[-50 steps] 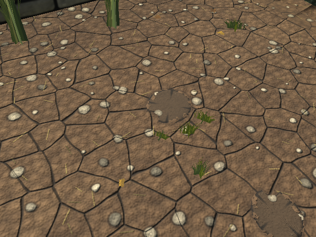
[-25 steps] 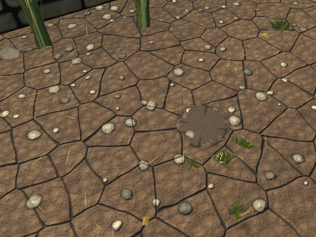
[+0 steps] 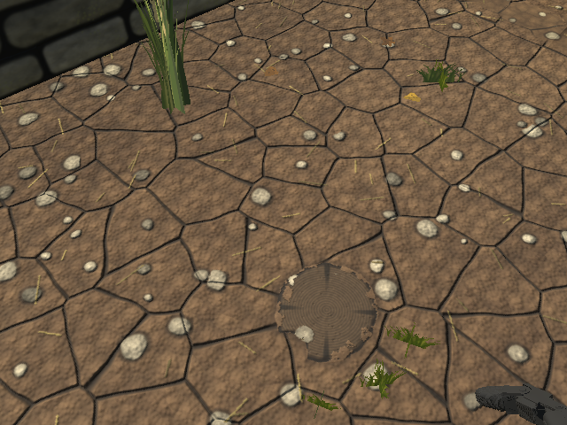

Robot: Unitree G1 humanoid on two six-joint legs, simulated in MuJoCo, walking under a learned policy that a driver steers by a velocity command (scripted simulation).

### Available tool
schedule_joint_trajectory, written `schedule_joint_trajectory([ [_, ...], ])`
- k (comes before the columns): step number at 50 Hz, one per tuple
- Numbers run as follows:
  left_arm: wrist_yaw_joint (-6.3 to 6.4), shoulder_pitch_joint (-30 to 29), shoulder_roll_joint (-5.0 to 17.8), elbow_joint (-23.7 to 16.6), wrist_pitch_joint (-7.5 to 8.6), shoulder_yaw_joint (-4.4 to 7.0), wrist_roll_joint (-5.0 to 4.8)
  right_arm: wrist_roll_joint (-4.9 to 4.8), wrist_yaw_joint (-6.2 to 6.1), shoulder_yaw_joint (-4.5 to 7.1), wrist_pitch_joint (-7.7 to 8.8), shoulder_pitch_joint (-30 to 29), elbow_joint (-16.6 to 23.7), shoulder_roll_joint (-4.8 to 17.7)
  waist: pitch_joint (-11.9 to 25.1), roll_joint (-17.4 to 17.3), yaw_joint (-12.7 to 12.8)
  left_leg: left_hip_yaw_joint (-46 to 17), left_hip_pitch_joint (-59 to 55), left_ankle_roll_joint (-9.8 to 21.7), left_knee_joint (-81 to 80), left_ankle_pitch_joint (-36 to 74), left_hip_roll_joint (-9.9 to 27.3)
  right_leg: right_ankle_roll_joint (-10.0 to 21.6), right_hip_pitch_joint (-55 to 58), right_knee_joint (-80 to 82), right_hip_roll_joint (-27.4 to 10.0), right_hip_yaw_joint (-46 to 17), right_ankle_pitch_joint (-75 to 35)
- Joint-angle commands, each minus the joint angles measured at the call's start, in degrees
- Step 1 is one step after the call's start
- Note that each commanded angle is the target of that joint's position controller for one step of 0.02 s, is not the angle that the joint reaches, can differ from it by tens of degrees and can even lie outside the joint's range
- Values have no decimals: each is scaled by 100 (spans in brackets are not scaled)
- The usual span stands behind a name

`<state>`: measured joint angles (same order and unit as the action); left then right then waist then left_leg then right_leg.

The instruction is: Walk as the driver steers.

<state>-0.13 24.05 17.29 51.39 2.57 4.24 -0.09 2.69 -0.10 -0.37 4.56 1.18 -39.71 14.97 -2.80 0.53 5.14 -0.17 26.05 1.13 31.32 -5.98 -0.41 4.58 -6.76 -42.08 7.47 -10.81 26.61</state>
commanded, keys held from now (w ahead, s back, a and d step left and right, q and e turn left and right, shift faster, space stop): w+e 0.14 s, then w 0.10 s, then w+q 0.76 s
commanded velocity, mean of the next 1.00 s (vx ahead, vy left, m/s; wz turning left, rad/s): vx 0.50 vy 0.00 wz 0.11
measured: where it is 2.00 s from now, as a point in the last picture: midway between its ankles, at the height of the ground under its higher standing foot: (284, 237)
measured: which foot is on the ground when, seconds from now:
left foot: down 0.00-0.46, up 0.48-0.94, down 0.96-1.00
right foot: up 0.00-0.44, down 0.46-0.96, up 0.98-1.00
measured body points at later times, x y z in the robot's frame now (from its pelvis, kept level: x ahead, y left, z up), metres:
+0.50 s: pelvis +0.26 -0.03 +0.00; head +0.29 -0.05 +0.45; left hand +0.51 +0.15 -0.08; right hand +0.16 -0.27 -0.14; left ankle +0.11 +0.11 -0.68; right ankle +0.32 -0.13 -0.72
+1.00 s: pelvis +0.52 -0.01 -0.01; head +0.55 +0.00 +0.44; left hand +0.45 +0.24 -0.15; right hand +0.75 -0.21 -0.11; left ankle +0.60 +0.06 -0.73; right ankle +0.34 -0.13 -0.69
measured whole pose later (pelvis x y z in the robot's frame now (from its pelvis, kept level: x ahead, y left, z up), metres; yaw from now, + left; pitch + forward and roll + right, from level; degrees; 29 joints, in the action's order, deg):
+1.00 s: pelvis +0.52 -0.01 -0.01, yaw +11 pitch +1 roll -1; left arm 1.0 22.3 13.4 53.8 2.9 2.4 1.4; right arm 2.7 2.8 2.9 1.2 3.2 -43.3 13.9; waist -3.7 0.1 2.1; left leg 6.8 27.2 8.6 35.8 -9.5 -2.4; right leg -0.8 -0.9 -43.5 -5.3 15.5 29.5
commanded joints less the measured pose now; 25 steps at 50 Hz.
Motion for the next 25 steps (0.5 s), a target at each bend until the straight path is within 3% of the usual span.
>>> schedule_joint_trajectory([
  [1,22,158,597,-527,29,67,95,-2,-94,446,-93,1575,-41,1118,1248,-828,-684,-3732,-3439,986,-1519,-2402,2463,42,-3087,-2920,-511,414,21],
  [2,-44,-204,540,-532,3,59,134,-44,-67,351,-84,1311,-17,711,671,-314,-693,-2820,-2756,887,-1632,-1949,2131,2,-3020,-2797,-678,488,-429],
  [3,-97,-342,429,-568,-29,52,138,-30,-58,307,-72,1182,-33,569,421,-379,-601,-2127,-2334,745,-1790,-1287,1864,-44,-2882,-2584,-836,553,-653],
  [5,-198,-430,347,-607,-163,41,238,-74,-53,303,16,1329,-189,549,240,-670,-517,-1278,-1983,656,-1917,-211,1578,-133,-2744,-2462,-962,659,-813],
  [9,-315,-961,192,-869,-250,-19,235,-156,27,359,179,1675,-419,610,218,-565,-504,-559,-2086,801,-2111,1011,1569,-216,-3146,-2236,-990,656,-1354],
  [14,-369,-1945,-22,-1178,-163,-192,245,-170,88,344,169,1971,-735,570,-43,-579,-634,201,-1945,764,-2282,1320,1208,-281,-2862,-346,-876,975,-2254],
  [18,-338,-2542,12,-1338,-90,-280,252,-207,86,393,79,2434,-1060,818,-107,-606,-761,-36,-2268,818,-2070,1930,1354,-165,-2266,681,-868,1486,-2049],
  [20,-260,-2352,117,-1288,-20,-259,248,-182,66,428,22,2479,-1170,951,-9,-632,-615,-145,-2526,778,-1592,2752,1437,-40,-1836,999,-723,1492,-1674],
  [21,-206,-1865,207,-1127,37,-215,268,-198,58,433,-2,2467,-1218,981,234,-581,-364,-87,-2536,706,-983,3312,1339,50,-1164,1325,-588,1508,-1647],
  [22,-134,-984,385,-816,121,-134,339,-240,61,400,-16,2456,-1233,889,755,-367,17,111,-2138,593,53,3122,1063,187,103,1614,-622,1430,-1882],
  [23,-32,15,856,-648,172,-2,465,-278,78,312,7,2356,-992,603,1552,232,399,285,-1029,468,1644,1231,753,450,1615,1745,-1923,114,-1271],
  [24,41,124,1400,-659,124,124,442,-383,81,182,-21,2979,-821,-77,2227,1448,75,393,834,298,3412,-2624,-122,1017,2887,2223,-3520,-2236,-1264],
  [25,54,-58,1072,-688,65,98,232,-251,1,391,-117,2627,-974,676,1813,542,192,-247,1154,371,3861,-2366,70,1005,2180,2446,-3310,-2197,-922],
])
Keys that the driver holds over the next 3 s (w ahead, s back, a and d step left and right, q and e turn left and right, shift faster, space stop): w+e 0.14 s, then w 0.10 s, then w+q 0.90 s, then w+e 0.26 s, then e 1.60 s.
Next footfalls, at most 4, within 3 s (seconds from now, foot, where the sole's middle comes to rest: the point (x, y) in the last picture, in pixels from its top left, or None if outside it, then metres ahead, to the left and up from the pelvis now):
0.46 right None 0.36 -0.13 -0.76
0.96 left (287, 342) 0.64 0.07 -0.76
1.54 right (321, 232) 0.98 0.00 -0.76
2.14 left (260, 222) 1.00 0.18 -0.76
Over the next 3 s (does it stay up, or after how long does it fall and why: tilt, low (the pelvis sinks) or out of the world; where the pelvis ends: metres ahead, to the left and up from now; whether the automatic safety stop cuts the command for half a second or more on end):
stays up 0.90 0.06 0.02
